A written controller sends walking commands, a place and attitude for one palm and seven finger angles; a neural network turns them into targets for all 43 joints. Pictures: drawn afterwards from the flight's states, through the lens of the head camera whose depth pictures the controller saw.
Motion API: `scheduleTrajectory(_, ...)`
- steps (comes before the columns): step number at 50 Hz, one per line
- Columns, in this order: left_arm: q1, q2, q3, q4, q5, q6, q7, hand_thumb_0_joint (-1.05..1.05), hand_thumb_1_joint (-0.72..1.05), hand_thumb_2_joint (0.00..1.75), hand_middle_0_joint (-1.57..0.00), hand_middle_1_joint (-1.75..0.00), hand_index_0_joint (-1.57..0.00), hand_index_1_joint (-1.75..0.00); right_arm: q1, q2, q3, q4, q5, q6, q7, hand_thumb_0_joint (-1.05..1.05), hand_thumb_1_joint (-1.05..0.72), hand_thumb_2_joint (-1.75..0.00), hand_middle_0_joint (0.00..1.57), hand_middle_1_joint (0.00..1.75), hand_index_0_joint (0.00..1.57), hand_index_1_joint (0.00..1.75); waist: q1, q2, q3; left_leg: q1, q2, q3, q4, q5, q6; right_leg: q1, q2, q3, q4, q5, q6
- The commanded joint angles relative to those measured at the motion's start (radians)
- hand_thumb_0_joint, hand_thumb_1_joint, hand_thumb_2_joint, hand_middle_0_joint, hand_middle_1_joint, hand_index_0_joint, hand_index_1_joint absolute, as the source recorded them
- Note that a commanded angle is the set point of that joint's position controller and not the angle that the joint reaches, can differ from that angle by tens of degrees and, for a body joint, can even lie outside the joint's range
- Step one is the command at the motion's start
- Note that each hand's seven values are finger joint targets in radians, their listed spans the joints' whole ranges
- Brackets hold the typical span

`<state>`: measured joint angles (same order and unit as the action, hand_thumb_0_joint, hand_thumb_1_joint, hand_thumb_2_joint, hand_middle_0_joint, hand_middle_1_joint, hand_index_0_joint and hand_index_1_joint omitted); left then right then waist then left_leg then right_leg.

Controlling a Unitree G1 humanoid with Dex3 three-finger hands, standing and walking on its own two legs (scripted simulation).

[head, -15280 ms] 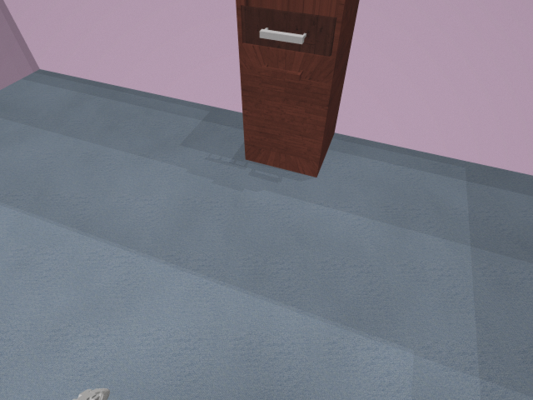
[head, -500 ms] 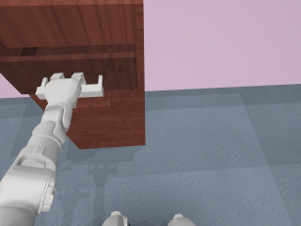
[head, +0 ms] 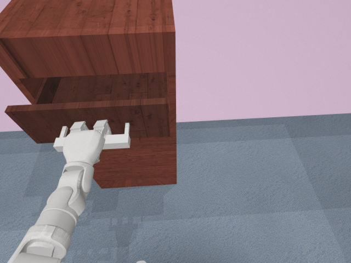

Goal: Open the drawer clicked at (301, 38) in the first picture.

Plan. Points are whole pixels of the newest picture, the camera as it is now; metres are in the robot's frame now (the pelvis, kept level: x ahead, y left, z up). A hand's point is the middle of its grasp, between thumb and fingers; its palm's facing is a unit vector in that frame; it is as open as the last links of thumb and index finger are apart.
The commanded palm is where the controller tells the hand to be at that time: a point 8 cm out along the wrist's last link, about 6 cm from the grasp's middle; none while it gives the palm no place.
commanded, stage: pull the drawer open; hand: left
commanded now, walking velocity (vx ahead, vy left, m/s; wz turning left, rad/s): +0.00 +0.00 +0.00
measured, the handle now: (94, 135) +0.43 +0.21 +0.01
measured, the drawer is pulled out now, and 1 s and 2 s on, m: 0.11 0.30 0.30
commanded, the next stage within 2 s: open the thumb to release the handle in 1.16 s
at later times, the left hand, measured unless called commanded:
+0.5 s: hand (86, 204) +0.26 +0.20 -0.01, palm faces -0.02 -0.09 -1.00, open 5.9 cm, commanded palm +0.22 +0.21 +0.04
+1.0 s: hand (78, 240) +0.19 +0.20 -0.01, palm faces -0.01 -0.10 -0.99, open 5.9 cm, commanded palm +0.15 +0.20 +0.04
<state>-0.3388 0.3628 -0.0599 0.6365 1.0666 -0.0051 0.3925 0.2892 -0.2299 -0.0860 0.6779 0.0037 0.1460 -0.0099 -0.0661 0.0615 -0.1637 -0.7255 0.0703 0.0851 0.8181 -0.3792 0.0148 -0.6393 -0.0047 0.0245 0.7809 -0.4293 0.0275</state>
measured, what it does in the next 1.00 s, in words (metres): stands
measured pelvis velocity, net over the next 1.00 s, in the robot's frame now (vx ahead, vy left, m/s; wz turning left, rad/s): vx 0.00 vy -0.04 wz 0.03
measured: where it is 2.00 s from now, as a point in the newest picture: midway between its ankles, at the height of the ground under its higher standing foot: outside the picture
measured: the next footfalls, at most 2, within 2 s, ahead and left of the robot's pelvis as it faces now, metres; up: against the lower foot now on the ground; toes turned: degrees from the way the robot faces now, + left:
none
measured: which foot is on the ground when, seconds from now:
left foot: down 0.00-1.00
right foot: down 0.00-1.00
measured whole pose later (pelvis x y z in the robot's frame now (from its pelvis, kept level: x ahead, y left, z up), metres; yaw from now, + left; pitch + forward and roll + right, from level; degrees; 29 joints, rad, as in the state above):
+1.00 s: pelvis +0.00 -0.04 -0.01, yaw +2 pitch +11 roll +1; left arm 0.47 0.36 -0.03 -0.06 1.04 -0.05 0.43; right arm 0.13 -0.23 -0.04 0.56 -0.05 0.12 0.02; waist 0.01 0.05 -0.13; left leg -0.67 0.08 0.05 0.89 -0.42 -0.03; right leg -0.60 0.00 -0.01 0.92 -0.51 -0.02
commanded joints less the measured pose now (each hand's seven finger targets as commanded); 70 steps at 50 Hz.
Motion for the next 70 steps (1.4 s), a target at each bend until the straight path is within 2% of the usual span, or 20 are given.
scheduleTrajectory(1,-0.027,0.141,0.065,-0.255,-0.040,0.054,0.037,0.00,0.90,0.90,-0.40,-1.35,-0.40,-1.35,-0.021,-0.149,-0.039,-0.128,-0.005,-0.033,0.000,0.00,-0.90,-0.90,0.20,0.30,0.20,0.30,0.062,-0.021,-0.307,0.374,-0.051,-0.041,-0.068,0.546,0.014,0.124,0.070,-0.088,-0.065,0.478,-0.060)
scheduleTrajectory(14,0.256,0.081,0.028,-0.502,-0.027,0.076,0.030,0.00,0.90,0.90,-0.40,-1.35,-0.40,-1.35,-0.165,-0.118,-0.003,-0.196,-0.018,-0.048,0.001,0.00,-0.90,-0.90,0.20,0.30,0.20,0.30,0.086,-0.051,-0.222,0.391,-0.068,-0.041,-0.076,0.489,0.011,0.158,0.057,-0.089,-0.073,0.496,-0.056)
scheduleTrajectory(17,0.311,0.127,0.072,-0.560,-0.021,0.062,0.034,0.00,0.90,0.90,-0.40,-1.35,-0.40,-1.35,-0.188,-0.112,0.002,-0.204,-0.023,-0.055,-0.001,0.00,-0.90,-0.90,0.20,0.30,0.20,0.30,0.108,-0.022,-0.238,0.398,-0.073,-0.037,-0.072,0.490,0.009,0.181,0.053,-0.079,-0.067,0.519,-0.058)
scheduleTrajectory(20,0.400,0.093,0.046,-0.593,-0.028,0.053,0.035,0.00,0.90,0.90,-0.40,-1.35,-0.40,-1.35,-0.207,-0.105,0.006,-0.213,-0.029,-0.063,0.000,0.00,-0.90,-0.90,0.20,0.30,0.20,0.30,0.107,-0.043,-0.211,0.377,-0.080,-0.034,-0.065,0.456,0.010,0.190,0.049,-0.077,-0.066,0.542,-0.056)
scheduleTrajectory(22,0.416,0.133,0.086,-0.626,-0.024,0.042,0.038,0.00,0.90,0.90,-0.40,-1.35,-0.40,-1.35,-0.228,-0.105,0.012,-0.213,-0.030,-0.064,-0.002,0.00,-0.90,-0.90,0.20,0.30,0.20,0.30,0.115,-0.058,-0.213,0.368,-0.082,-0.035,-0.067,0.431,0.008,0.192,0.048,-0.069,-0.065,0.533,-0.054)
scheduleTrajectory(23,0.451,0.096,0.052,-0.626,-0.030,0.042,0.037,0.00,0.90,0.90,-0.40,-1.35,-0.40,-1.35,-0.225,-0.101,0.011,-0.219,-0.033,-0.068,-0.001,0.00,-0.90,-0.90,0.20,0.30,0.20,0.30,0.107,-0.046,-0.181,0.357,-0.086,-0.033,-0.064,0.410,0.011,0.189,0.045,-0.071,-0.069,0.534,-0.055)
scheduleTrajectory(27,0.523,0.130,0.085,-0.705,-0.028,0.021,0.047,0.00,0.90,0.90,-0.40,-1.35,-0.40,-1.35,-0.250,-0.095,0.017,-0.223,-0.039,-0.074,0.000,0.00,-0.90,-0.90,0.20,0.30,0.20,0.30,0.124,-0.037,-0.211,0.357,-0.091,-0.029,-0.058,0.392,0.009,0.200,0.038,-0.053,-0.063,0.550,-0.054)
scheduleTrajectory(31,0.626,0.124,0.096,-0.727,-0.043,0.007,0.051,0.00,0.90,0.90,-0.40,-1.35,-0.40,-1.35,-0.252,-0.096,0.014,-0.226,-0.042,-0.081,0.003,0.00,-0.90,-0.90,0.20,0.30,0.20,0.30,0.116,-0.086,-0.153,0.315,-0.090,-0.034,-0.050,0.344,0.010,0.188,0.036,-0.052,-0.062,0.535,-0.053)
scheduleTrajectory(32,0.654,0.146,0.122,-0.756,-0.044,-0.003,0.056,0.00,0.90,0.90,-0.40,-1.35,-0.40,-1.35,-0.262,-0.094,0.018,-0.232,-0.043,-0.081,0.004,0.00,-0.90,-0.90,0.20,0.30,0.20,0.30,0.134,-0.079,-0.178,0.311,-0.095,-0.031,-0.048,0.332,0.009,0.194,0.033,-0.041,-0.058,0.535,-0.051)
scheduleTrajectory(40,0.862,0.156,0.159,-0.833,-0.050,-0.039,0.083,0.00,0.90,0.90,-0.40,-1.35,-0.40,-1.35,-0.269,-0.090,0.014,-0.248,-0.051,-0.087,0.015,0.00,-0.90,-0.90,0.20,0.30,0.20,0.30,0.142,-0.066,-0.137,0.256,-0.096,-0.032,-0.013,0.277,0.010,0.154,0.030,-0.028,-0.029,0.503,-0.055)
scheduleTrajectory(43,0.989,0.158,0.178,-0.860,-0.053,-0.051,0.090,0.00,0.90,0.90,-0.40,-1.35,-0.40,-1.35,-0.270,-0.086,0.014,-0.260,-0.051,-0.087,0.025,0.00,-0.90,-0.90,0.20,0.30,0.20,0.30,0.167,-0.028,-0.154,0.254,-0.094,-0.031,-0.006,0.303,0.007,0.160,0.033,-0.027,-0.005,0.513,-0.063)
scheduleTrajectory(47,0.941,0.184,0.197,-0.900,-0.046,-0.047,0.100,0.00,0.90,0.90,-0.40,-1.35,-0.40,-1.35,-0.281,-0.094,0.020,-0.265,-0.059,-0.075,0.034,0.00,-0.90,-0.90,0.20,0.30,0.20,0.30,0.157,-0.029,-0.166,0.247,-0.092,-0.039,0.017,0.301,0.005,0.113,0.037,-0.018,0.015,0.484,-0.065)
scheduleTrajectory(50,0.941,0.154,0.165,-0.894,-0.041,-0.032,0.105,0.00,0.90,0.90,-0.40,-1.35,-0.40,-1.35,-0.267,-0.091,0.015,-0.275,-0.056,-0.074,0.036,0.00,-0.90,-0.90,0.20,0.30,0.20,0.30,0.141,-0.028,-0.146,0.239,-0.085,-0.043,0.025,0.286,0.006,0.083,0.042,-0.041,0.024,0.441,-0.064)
scheduleTrajectory(52,0.921,0.173,0.186,-0.896,-0.043,-0.023,0.110,0.00,0.90,0.90,-0.40,-1.35,-0.40,-1.35,-0.273,-0.092,0.021,-0.277,-0.058,-0.072,0.034,0.00,-0.90,-0.90,0.20,0.30,0.20,0.30,0.149,-0.032,-0.169,0.245,-0.087,-0.044,0.027,0.289,0.003,0.079,0.041,-0.030,0.028,0.438,-0.064)
scheduleTrajectory(55,0.902,0.134,0.134,-0.900,-0.040,-0.008,0.106,0.00,0.90,0.90,-0.40,-1.35,-0.40,-1.35,-0.260,-0.091,0.017,-0.283,-0.053,-0.074,0.033,0.00,-0.90,-0.90,0.20,0.30,0.20,0.30,0.131,-0.031,-0.152,0.250,-0.079,-0.048,0.030,0.288,0.007,0.060,0.043,-0.052,0.029,0.412,-0.062)
scheduleTrajectory(57,0.900,0.149,0.147,-0.914,-0.044,-0.003,0.106,0.00,0.90,0.90,-0.40,-1.35,-0.40,-1.35,-0.263,-0.090,0.022,-0.285,-0.055,-0.075,0.032,0.00,-0.90,-0.90,0.20,0.30,0.20,0.30,0.142,-0.044,-0.193,0.268,-0.081,-0.048,0.033,0.310,0.005,0.068,0.041,-0.042,0.032,0.429,-0.062)
scheduleTrajectory(62,0.891,0.158,0.152,-0.903,-0.049,0.004,0.095,0.00,0.90,0.90,-0.40,-1.35,-0.40,-1.35,-0.267,-0.089,0.030,-0.282,-0.052,-0.076,0.025,0.00,-0.90,-0.90,0.20,0.30,0.20,0.30,0.140,-0.061,-0.172,0.257,-0.082,-0.046,0.028,0.299,0.006,0.078,0.038,-0.036,0.023,0.447,-0.058)
scheduleTrajectory(63,0.640,0.161,0.127,-0.888,-0.034,0.005,0.099,0.00,0.90,0.90,-0.40,-1.35,-0.40,-1.35,-0.258,-0.100,0.027,-0.251,-0.054,-0.070,0.010,0.00,-0.90,-0.90,0.20,0.30,0.20,0.30,0.077,-0.061,-0.128,0.239,-0.081,-0.056,0.035,0.250,0.010,0.032,0.033,-0.048,0.018,0.418,-0.052)
scheduleTrajectory(65,0.710,0.165,0.159,-0.834,-0.022,0.001,0.109,0.00,0.76,0.84,-0.39,-1.34,-0.39,-1.34,-0.245,-0.087,0.020,-0.250,-0.057,-0.081,-0.001,0.00,-0.90,-0.90,0.20,0.30,0.20,0.30,0.115,-0.028,-0.162,0.257,-0.085,-0.048,0.031,0.247,0.008,0.049,0.040,-0.053,0.015,0.385,-0.057)
scheduleTrajectory(70,0.694,0.144,0.126,-0.815,-0.030,0.016,0.096,0.00,0.41,0.69,-0.36,-1.30,-0.36,-1.30,-0.254,-0.089,0.021,-0.243,-0.048,-0.078,-0.009,0.00,-0.90,-0.90,0.20,0.30,0.20,0.30,0.114,-0.076,-0.149,0.255,-0.087,-0.048,0.013,0.231,0.010,0.068,0.037,-0.053,-0.010,0.373,-0.054)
